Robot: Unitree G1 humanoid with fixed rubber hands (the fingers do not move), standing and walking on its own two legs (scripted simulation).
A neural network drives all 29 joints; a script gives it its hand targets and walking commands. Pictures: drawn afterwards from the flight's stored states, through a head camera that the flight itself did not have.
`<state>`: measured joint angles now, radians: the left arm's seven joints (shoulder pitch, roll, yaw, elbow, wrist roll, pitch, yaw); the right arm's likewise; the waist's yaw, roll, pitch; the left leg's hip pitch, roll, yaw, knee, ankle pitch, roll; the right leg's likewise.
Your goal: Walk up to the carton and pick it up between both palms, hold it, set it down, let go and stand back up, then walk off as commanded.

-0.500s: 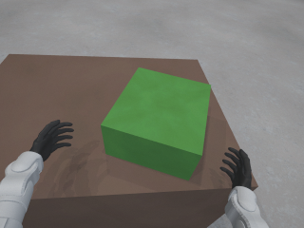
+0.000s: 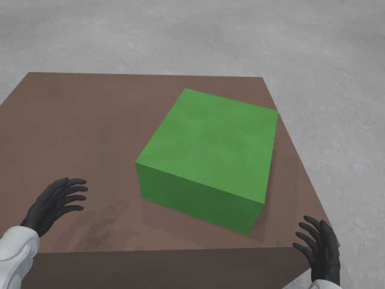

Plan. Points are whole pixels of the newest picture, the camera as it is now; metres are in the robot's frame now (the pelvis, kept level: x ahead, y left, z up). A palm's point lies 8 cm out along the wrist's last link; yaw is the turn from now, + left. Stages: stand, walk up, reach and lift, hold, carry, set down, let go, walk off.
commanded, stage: set down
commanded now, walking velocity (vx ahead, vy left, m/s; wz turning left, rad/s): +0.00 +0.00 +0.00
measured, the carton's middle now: (212, 153) +0.49 -0.02 -0.02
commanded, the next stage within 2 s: none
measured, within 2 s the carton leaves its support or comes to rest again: neither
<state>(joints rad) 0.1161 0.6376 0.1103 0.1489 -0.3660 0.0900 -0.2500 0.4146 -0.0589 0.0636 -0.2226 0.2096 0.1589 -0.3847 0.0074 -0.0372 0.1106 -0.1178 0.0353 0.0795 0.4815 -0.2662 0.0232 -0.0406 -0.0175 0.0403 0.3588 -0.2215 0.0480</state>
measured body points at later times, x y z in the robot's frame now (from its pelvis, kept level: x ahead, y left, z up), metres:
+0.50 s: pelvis +0.01 +0.01 +0.00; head +0.02 +0.06 +0.45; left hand +0.18 +0.31 +0.04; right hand +0.15 -0.18 +0.05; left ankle +0.00 +0.09 -0.74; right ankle -0.01 -0.16 -0.74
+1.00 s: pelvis +0.01 +0.02 +0.00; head +0.03 +0.06 +0.45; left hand +0.18 +0.30 +0.01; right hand +0.18 -0.19 +0.02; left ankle +0.00 +0.10 -0.74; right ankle -0.01 -0.16 -0.74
